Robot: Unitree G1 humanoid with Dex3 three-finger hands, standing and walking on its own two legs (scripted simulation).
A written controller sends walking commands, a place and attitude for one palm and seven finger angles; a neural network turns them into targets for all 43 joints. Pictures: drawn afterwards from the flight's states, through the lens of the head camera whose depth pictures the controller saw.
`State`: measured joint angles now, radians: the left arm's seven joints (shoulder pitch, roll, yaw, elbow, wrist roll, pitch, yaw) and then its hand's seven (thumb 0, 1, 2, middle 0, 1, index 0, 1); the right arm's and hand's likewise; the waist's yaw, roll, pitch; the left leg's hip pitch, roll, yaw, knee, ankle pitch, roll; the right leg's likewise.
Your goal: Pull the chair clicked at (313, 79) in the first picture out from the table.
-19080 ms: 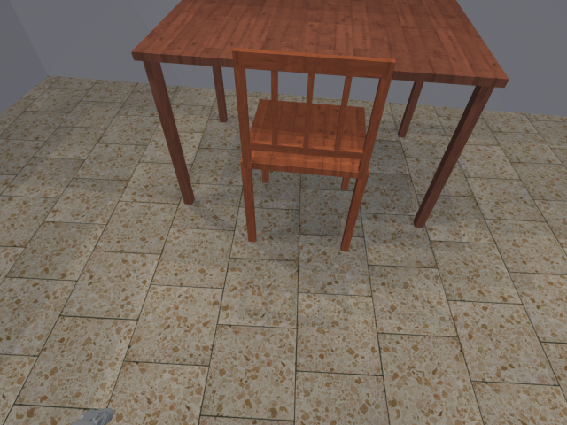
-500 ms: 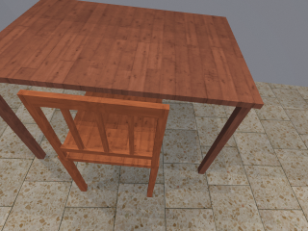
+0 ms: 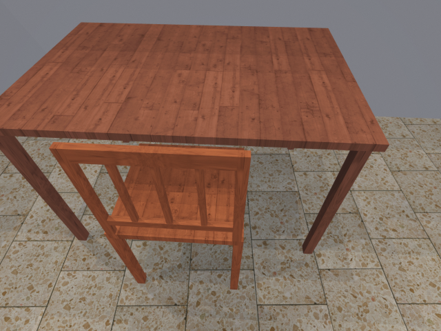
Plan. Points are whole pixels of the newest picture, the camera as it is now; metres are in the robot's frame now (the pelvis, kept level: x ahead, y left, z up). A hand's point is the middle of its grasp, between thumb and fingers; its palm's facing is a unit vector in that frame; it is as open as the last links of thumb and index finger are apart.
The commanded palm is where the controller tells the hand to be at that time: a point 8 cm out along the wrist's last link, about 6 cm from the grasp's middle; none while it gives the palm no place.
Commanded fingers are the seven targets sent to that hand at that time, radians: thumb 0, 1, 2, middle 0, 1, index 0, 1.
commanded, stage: come to a stop and stand still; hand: left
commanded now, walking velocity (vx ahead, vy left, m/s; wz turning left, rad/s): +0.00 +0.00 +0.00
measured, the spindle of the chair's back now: (162, 196) +0.45 +0.17 -0.09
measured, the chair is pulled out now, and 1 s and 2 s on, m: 0.00 0.00 0.00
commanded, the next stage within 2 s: look again from close up in 0.66 s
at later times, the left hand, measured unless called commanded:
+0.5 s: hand out of the picture +0.00 +0.20 -0.18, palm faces +0.01 -0.99 -0.15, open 7.4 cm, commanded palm none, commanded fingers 0.00 0.90 0.90 -0.20 -0.30 -0.20 -0.30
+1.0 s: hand out of the picture +0.00 +0.21 -0.18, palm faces +0.01 -0.99 -0.15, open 7.4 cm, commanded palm none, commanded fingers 0.00 0.90 0.90 -0.20 -0.30 -0.20 -0.30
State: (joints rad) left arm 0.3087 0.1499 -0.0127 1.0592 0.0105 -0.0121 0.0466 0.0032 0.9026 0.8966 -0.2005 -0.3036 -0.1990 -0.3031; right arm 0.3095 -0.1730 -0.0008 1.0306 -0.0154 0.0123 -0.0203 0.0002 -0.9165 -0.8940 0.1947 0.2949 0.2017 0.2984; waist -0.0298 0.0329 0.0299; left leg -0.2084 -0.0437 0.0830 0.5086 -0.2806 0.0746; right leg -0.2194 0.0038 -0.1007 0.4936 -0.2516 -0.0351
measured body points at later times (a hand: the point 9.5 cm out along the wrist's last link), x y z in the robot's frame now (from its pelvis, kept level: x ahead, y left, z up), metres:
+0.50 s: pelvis +0.01 +0.04 +0.00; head +0.02 +0.06 +0.45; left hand +0.00 +0.25 -0.17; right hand +0.01 -0.18 -0.15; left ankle +0.00 +0.06 -0.74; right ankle +0.01 -0.10 -0.74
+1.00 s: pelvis +0.01 +0.05 +0.00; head +0.02 +0.07 +0.45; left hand +0.00 +0.26 -0.17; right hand -0.01 -0.16 -0.15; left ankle +0.00 +0.06 -0.74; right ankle +0.01 -0.10 -0.74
